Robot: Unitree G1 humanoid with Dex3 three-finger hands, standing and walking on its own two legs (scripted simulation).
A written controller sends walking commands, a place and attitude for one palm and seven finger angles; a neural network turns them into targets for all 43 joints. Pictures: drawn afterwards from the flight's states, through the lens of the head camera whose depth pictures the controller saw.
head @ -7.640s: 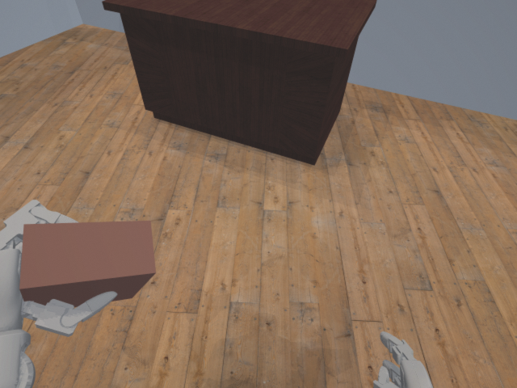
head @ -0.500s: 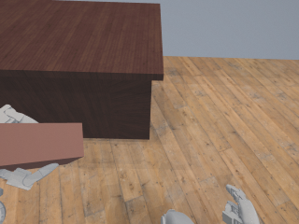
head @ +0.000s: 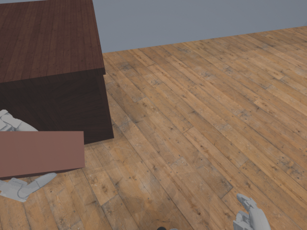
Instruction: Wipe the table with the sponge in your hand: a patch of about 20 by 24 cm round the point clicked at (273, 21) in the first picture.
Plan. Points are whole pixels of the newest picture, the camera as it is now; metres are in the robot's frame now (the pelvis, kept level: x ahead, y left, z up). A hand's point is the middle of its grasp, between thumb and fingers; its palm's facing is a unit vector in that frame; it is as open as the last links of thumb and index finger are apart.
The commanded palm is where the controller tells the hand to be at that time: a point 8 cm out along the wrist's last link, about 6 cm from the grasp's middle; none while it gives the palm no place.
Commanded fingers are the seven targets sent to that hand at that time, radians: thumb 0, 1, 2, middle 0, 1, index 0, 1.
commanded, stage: turn to face it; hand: left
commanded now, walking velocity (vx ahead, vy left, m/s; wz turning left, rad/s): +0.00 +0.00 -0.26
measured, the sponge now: (50, 155) +0.22 +0.20 +0.16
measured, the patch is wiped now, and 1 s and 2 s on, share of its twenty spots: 0.00 0.00 0.00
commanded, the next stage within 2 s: take the last steps up to it in 0.10 s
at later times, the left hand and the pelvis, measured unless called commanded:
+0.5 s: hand (58, 173) +0.19 +0.17 +0.18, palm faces +0.27 -0.80 -0.53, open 10.1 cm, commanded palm +0.14 +0.22 +0.18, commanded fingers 0.00 0.10 1.30 -1.20 -1.60 -1.20 -1.60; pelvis -0.04 -0.05 +0.01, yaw -4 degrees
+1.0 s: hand (38, 155) +0.22 +0.21 +0.18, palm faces +0.39 -0.80 -0.46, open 10.1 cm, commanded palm +0.16 +0.26 +0.18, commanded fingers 0.00 0.10 1.30 -1.20 -1.60 -1.20 -1.60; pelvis +0.00 -0.02 -0.01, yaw +0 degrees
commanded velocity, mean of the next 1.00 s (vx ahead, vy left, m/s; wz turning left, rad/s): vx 0.25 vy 0.12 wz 0.00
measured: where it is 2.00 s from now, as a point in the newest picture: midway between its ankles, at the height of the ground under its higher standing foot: outside the picture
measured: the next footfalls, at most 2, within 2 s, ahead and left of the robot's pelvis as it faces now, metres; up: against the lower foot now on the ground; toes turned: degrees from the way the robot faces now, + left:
right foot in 0.24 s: +0.03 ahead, -0.12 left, +0.00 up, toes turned -8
left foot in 0.72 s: +0.00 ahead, +0.12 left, +0.00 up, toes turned +4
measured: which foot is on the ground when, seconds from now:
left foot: down 0.00-0.26, up 0.28-0.70, down 0.72-0.90, up 0.92-1.00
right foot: down 0.00-0.04, up 0.06-0.22, down 0.24-1.00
